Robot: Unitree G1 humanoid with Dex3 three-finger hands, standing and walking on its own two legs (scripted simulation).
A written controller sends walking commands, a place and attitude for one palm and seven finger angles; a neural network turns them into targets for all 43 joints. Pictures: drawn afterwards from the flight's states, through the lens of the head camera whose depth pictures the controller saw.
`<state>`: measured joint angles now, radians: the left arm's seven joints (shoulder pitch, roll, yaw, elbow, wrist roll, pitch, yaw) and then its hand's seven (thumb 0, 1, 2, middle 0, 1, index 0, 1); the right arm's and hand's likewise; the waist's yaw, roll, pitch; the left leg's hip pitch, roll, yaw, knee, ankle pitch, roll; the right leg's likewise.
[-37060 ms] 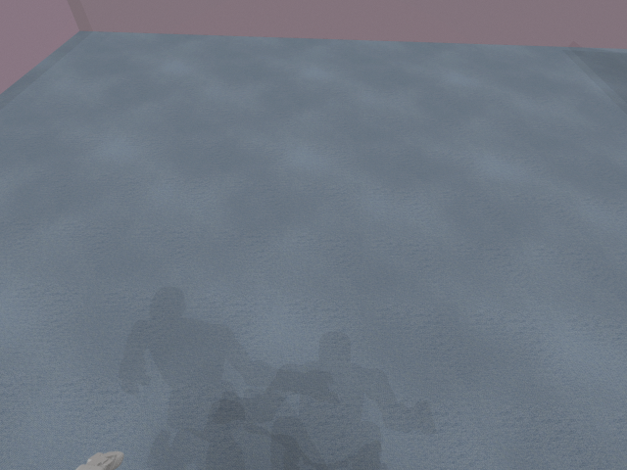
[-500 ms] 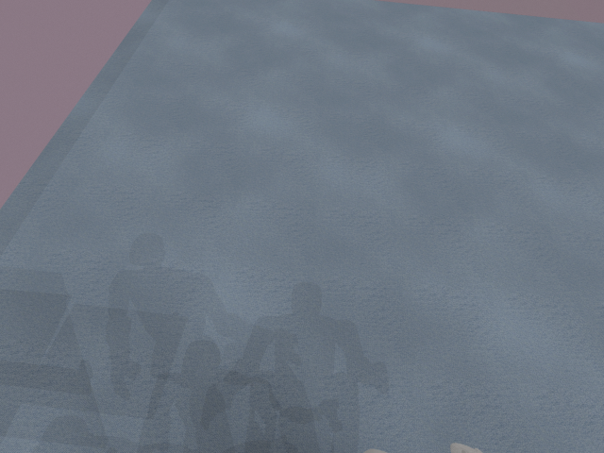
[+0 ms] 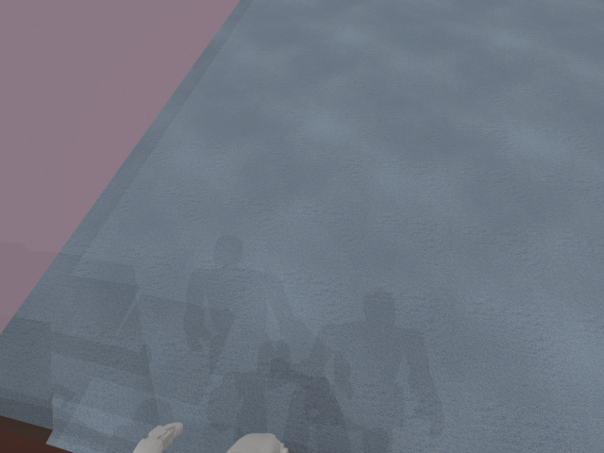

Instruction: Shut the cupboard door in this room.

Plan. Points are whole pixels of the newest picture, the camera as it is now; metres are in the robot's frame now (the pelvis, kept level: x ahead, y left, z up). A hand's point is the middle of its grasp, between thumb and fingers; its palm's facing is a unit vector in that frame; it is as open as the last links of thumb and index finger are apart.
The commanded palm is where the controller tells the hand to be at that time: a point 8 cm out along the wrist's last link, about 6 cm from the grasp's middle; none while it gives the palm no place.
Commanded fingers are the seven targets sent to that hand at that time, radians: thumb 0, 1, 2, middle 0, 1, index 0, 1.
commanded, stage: turn or walk to find it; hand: left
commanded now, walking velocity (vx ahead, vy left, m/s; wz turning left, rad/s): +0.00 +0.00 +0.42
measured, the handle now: out of the picture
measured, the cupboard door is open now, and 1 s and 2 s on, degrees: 88 88 88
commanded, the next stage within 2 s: none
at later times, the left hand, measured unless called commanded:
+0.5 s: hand out of the picture -0.04 +0.26 -0.18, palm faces +0.30 -0.92 -0.25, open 7.4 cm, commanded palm none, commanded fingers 0.00 0.90 0.90 -0.20 -0.30 -0.20 -0.30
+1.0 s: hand out of the picture +0.02 +0.20 -0.14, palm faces +0.43 -0.86 -0.28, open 7.4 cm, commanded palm none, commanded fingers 0.00 0.90 0.90 -0.20 -0.30 -0.20 -0.30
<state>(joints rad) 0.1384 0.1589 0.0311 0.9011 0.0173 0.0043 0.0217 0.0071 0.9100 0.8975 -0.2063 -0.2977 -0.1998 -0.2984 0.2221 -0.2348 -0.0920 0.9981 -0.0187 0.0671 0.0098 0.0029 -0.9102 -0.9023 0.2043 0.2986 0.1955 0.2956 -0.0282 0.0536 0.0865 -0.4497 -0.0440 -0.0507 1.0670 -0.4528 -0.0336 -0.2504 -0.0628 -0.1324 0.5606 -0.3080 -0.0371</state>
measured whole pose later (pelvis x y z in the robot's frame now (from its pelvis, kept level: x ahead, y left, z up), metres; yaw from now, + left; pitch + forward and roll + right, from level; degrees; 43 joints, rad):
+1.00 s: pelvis +0.01 -0.01 +0.00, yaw +26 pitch -1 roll +2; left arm 0.16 0.15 0.03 0.91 0.02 0.00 0.02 0.01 0.91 0.90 -0.21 -0.30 -0.20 -0.30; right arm 0.23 -0.24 -0.10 1.01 -0.02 0.07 0.02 0.00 -0.91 -0.90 0.20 0.30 0.19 0.30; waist -0.03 0.06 0.09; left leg -0.47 -0.01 -0.04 1.16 -0.40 -0.05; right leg -0.23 -0.07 -0.16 0.54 -0.30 -0.04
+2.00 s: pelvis +0.00 -0.02 +0.00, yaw +52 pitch -1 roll +2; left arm 0.15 0.15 0.03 0.91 0.02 0.01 0.03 0.01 0.91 0.90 -0.21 -0.30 -0.20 -0.30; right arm 0.25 -0.24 -0.10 1.01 -0.02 0.07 0.01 0.00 -0.91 -0.90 0.20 0.30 0.19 0.30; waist -0.04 0.06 0.08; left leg -0.48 -0.03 -0.05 1.14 -0.40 -0.05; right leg -0.22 -0.06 -0.13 0.53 -0.31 -0.04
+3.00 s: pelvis +0.01 -0.03 +0.01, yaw +74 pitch +0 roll +3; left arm 0.23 0.15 0.03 0.96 0.03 -0.01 0.02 0.01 0.91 0.90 -0.21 -0.30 -0.20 -0.30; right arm 0.21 -0.23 -0.07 1.03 -0.02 0.06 0.01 0.00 -0.91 -0.90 0.20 0.30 0.19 0.30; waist 0.01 0.03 0.07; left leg -0.36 0.02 -0.03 0.93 -0.42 -0.05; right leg -0.23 -0.07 -0.16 0.49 -0.26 -0.05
